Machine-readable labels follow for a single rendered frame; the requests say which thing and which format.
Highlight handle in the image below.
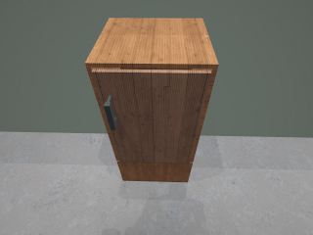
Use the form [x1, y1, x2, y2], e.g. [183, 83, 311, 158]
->
[104, 95, 117, 130]

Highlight cupboard door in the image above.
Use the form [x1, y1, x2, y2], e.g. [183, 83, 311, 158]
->
[91, 69, 211, 164]

